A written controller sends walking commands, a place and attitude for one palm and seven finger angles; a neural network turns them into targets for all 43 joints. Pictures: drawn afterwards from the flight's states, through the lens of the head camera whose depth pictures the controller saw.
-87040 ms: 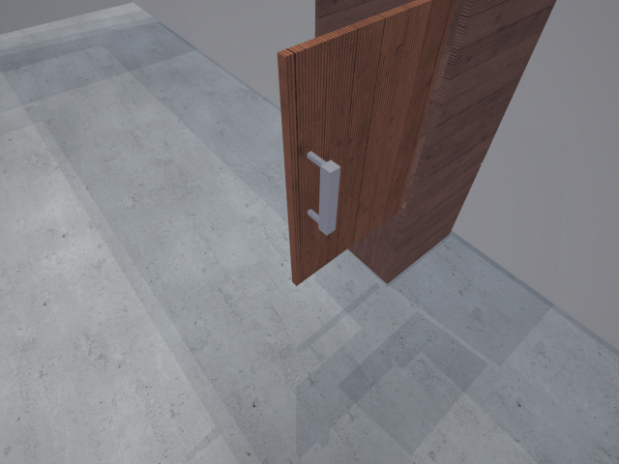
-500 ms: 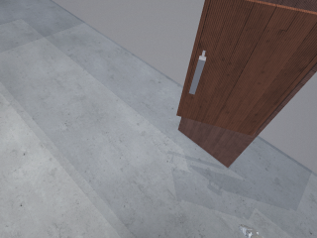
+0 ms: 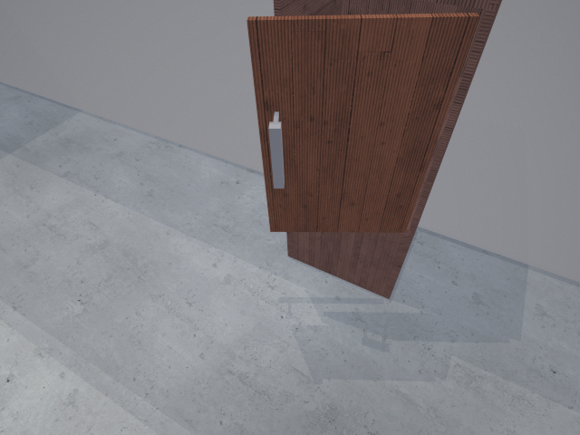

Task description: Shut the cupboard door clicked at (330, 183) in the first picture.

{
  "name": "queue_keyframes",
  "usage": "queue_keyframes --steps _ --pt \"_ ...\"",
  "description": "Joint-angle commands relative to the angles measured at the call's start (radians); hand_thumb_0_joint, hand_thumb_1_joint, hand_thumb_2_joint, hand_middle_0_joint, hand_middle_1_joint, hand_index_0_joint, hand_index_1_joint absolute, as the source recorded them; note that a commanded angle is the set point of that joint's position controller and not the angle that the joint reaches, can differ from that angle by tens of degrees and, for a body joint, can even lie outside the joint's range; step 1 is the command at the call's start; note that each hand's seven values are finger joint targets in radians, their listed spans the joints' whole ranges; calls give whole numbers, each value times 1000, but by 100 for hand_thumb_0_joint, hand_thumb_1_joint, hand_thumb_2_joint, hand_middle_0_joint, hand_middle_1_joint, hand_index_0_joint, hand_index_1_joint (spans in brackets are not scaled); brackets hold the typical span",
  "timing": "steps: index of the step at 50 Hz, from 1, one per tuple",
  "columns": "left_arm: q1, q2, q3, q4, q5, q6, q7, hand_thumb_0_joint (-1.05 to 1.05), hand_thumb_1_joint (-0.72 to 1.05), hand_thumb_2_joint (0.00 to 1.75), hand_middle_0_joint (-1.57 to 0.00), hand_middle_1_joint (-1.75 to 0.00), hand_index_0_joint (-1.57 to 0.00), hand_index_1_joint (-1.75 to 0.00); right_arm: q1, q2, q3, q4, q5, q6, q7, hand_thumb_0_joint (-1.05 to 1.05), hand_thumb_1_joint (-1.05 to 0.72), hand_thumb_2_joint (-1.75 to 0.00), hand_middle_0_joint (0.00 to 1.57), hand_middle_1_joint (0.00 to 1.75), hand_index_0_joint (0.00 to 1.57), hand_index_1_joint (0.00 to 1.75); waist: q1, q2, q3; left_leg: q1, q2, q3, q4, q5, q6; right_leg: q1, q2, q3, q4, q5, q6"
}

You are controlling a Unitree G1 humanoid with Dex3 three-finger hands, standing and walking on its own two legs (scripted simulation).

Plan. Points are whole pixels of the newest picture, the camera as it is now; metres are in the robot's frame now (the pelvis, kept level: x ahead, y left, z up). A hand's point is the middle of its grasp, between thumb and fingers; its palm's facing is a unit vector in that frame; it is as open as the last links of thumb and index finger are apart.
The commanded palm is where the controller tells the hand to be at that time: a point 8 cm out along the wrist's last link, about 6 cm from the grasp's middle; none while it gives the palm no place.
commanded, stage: take the last steps up to it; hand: left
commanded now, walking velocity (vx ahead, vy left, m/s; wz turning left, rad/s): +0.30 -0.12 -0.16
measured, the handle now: (277, 151) +0.70 +0.05 -0.02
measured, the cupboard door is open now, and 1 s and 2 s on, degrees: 27 27 27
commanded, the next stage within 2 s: come to a stop and stand still in 0.62 s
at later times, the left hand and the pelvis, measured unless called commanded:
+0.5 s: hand (180, 424) +0.18 +0.20 -0.17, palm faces -0.07 -0.99 -0.15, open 7.4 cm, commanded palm none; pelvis +0.12 +0.01 +0.01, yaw -5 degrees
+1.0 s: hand (254, 331) +0.33 +0.09 -0.16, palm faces -0.06 -0.97 -0.23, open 7.2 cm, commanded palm none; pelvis +0.23 -0.09 +0.01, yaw -5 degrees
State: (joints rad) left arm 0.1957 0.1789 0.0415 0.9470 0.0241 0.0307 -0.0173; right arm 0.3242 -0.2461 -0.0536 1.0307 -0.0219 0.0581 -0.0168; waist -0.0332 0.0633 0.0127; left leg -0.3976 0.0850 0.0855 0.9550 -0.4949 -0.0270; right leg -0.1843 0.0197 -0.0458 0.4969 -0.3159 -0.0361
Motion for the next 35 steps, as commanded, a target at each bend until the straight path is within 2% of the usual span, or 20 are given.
queue_keyframes --steps 1,4,8,9,11,12,13,14,15,16,18,20,22,23,26,28,31,33,34,35 --pt "34 160 38 -33 -2 -42 23 0 90 90 -20 -30 -20 -30 -105 -79 -21 -121 -14 -49 18 0 -90 -90 20 30 20 30 22 -234 108 -241 32 -46 141 113 -19 1 -240 253 -332 -88 -167" --pt "50 166 38 -18 -1 -59 22 0 90 90 -20 -30 -20 -30 -76 -43 -18 -114 -13 -52 26 0 -90 -90 20 30 20 30 9 -185 68 -177 22 -14 36 172 -31 8 -215 195 -326 -12 -164" --pt "91 173 43 18 7 -60 18 0 90 90 -20 -30 -20 -30 -120 -30 -15 -136 -9 -70 22 0 -90 -90 20 30 20 30 33 -190 70 -125 12 6 -178 131 -24 49 -233 231 -292 27 -185" --pt "87 179 46 21 8 -59 17 0 90 90 -20 -30 -20 -30 -105 -31 -13 -134 -8 -78 19 0 -90 -90 20 30 20 30 27 -191 59 -84 7 8 -238 130 -18 53 -234 232 -267 47 -184" --pt "73 174 47 30 0 -54 12 0 90 90 -20 -30 -20 -30 -22 -39 -13 -103 -10 -92 9 0 -90 -90 20 30 20 30 -12 -149 35 96 -26 47 -397 230 -16 1 -192 203 -175 78 -150" --pt "60 161 45 29 -9 -51 10 0 90 90 -20 -30 -20 -30 65 -63 -17 -68 -12 -102 2 0 -90 -90 20 30 20 30 -52 -95 -2 268 -29 31 -490 290 -13 -85 -146 166 -45 100 -118" --pt "92 96 36 21 -12 -47 1 0 90 90 -20 -30 -20 -30 168 -150 -37 -38 -21 -111 -8 0 -90 -90 20 30 20 30 -82 134 -58 451 144 -229 -587 181 37 -254 -47 97 199 9 -58" --pt "91 68 22 -10 -14 -47 -6 0 90 90 -20 -30 -20 -30 263 -241 -52 -29 -29 -109 -18 0 -90 -90 20 30 20 30 -104 313 -87 539 397 -562 -719 77 133 -442 33 -1 481 -249 -8" --pt "32 117 29 -27 2 -41 -8 0 90 90 -20 -30 -20 -30 245 -242 -45 -35 -22 -98 -25 0 -90 -90 20 30 20 30 -101 165 -33 442 447 -603 -765 14 187 -469 -20 88 625 -244 -16" --pt "21 126 39 -13 13 -37 -11 0 90 90 -20 -30 -20 -30 185 -191 -32 -48 -21 -99 -26 0 -90 -90 20 30 20 30 -67 119 13 354 390 -518 -774 40 165 -488 -55 109 685 -155 -8" --pt "16 119 40 2 14 -33 -24 0 90 90 -20 -30 -20 -30 88 -125 -9 -74 -16 -109 -30 0 -90 -90 20 30 20 30 -24 80 86 220 336 -370 -785 135 142 -454 -96 95 706 -48 13" --pt "50 83 38 18 13 -23 -27 0 90 90 -20 -30 -20 -30 76 -98 -4 -67 -15 -119 -32 0 -90 -90 20 30 20 30 3 54 56 257 281 -204 -752 372 123 -432 -91 83 654 22 34" --pt "57 69 33 23 7 -13 -25 0 90 90 -20 -30 -20 -30 82 -99 -6 -58 -11 -120 -30 0 -90 -90 20 30 20 30 10 63 30 273 256 -116 -743 446 131 -415 -96 65 599 59 47" --pt "39 66 31 17 6 -12 -26 0 90 90 -20 -30 -20 -30 95 -90 -5 -52 -10 -121 -30 0 -90 -90 20 30 20 30 6 51 46 279 247 -97 -745 484 132 -418 -94 50 563 74 49" --pt "-14 51 23 -2 6 -9 -25 0 90 90 -20 -30 -20 -30 99 -89 -13 -40 -11 -112 -20 0 -90 -90 20 30 20 30 2 79 70 255 235 -39 -746 484 139 -392 -111 14 409 125 61" --pt "-55 55 19 -16 3 -13 -24 0 90 90 -20 -30 -20 -30 99 -90 -17 -34 -13 -106 -15 0 -90 -90 20 30 20 30 -9 70 95 230 230 -32 -739 480 144 -348 -102 -18 301 126 60" --pt "-66 62 21 -21 3 -17 -23 0 90 90 -20 -30 -20 -30 88 -103 -28 -27 -14 -96 -11 0 -90 -90 20 30 20 30 -7 92 84 227 237 -34 -706 431 142 -273 -84 -41 203 126 55" --pt "-33 78 26 -13 3 -27 -20 0 90 90 -20 -30 -20 -30 65 -105 -32 -26 -14 -88 -10 0 -90 -90 20 30 20 30 14 100 70 192 233 -31 -639 398 126 -155 -67 -54 113 121 44" --pt "31 87 30 9 4 -35 -18 0 90 90 -20 -30 -20 -30 57 -100 -31 -26 -12 -86 -8 0 -90 -90 20 30 20 30 44 60 31 182 200 -5 -563 407 101 -50 -45 -68 36 160 40" --pt "135 124 37 45 4 -48 -13 0 90 90 -20 -30 -20 -30 59 -87 -28 -21 -5 -86 -2 0 -90 -90 20 30 20 30 89 -23 -31 155 139 44 -425 408 69 88 -47 -48 -30 192 29"
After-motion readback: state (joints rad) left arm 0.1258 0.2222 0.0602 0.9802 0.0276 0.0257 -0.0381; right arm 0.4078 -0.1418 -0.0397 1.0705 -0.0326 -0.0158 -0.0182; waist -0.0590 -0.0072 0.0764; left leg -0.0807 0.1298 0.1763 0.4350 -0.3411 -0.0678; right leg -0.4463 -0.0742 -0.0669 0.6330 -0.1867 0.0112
